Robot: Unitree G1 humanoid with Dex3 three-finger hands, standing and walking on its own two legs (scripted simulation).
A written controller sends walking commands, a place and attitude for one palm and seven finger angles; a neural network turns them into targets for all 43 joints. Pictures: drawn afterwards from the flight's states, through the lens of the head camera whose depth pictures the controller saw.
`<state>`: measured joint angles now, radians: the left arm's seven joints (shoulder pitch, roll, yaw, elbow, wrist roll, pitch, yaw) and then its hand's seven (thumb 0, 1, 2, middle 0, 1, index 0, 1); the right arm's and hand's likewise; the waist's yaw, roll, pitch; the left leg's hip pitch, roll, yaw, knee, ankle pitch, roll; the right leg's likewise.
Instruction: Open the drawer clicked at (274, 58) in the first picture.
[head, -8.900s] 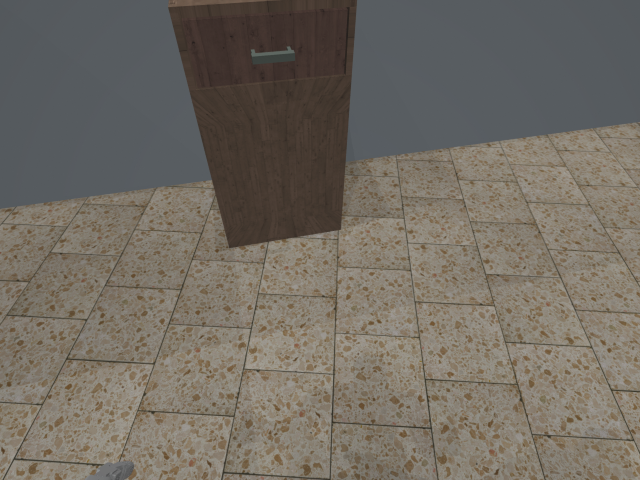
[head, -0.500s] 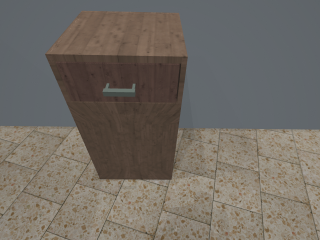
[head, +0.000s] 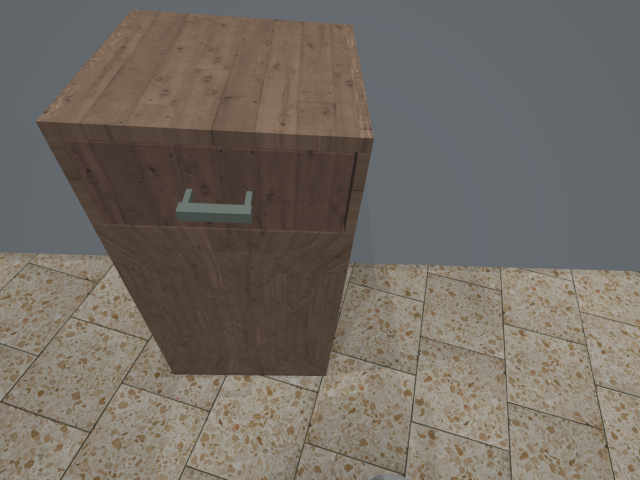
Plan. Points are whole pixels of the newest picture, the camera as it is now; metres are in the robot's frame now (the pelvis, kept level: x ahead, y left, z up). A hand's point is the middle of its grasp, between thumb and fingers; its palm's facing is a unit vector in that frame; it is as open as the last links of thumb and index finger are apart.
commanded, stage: come to a stop and stand still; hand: left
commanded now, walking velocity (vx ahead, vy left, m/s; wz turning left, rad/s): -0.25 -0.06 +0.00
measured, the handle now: (217, 204) +0.52 +0.20 +0.02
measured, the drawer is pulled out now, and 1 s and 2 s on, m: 0.00 0.00 0.00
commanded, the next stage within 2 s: look again from close up in 1.52 s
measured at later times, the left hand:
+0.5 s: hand out of the picture +0.11 +0.14 -0.18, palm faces +0.08 -0.98 -0.19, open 7.3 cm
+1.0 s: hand out of the picture -0.03 +0.11 -0.17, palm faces +0.03 -0.98 -0.20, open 7.4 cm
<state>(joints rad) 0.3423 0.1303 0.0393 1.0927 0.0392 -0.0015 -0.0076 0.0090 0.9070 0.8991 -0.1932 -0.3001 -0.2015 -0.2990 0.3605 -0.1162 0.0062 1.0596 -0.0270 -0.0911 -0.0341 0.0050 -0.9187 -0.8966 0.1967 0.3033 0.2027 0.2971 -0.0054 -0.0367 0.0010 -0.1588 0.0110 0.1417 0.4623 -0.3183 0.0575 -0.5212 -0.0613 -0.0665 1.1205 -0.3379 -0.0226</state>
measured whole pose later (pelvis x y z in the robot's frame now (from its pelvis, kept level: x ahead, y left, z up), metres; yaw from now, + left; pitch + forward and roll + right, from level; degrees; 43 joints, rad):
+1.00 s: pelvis -0.02 -0.05 -0.01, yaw +0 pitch +1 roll +1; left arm 0.33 0.11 0.00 1.07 0.03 0.00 0.02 0.01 0.91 0.90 -0.19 -0.30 -0.20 -0.30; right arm 0.38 -0.15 -0.01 1.08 -0.02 0.01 -0.01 0.01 -0.91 -0.90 0.20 0.30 0.21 0.30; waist -0.01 0.04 0.01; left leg -0.29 0.04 0.07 0.56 -0.29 0.00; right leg -0.22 0.02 -0.05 0.52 -0.30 -0.04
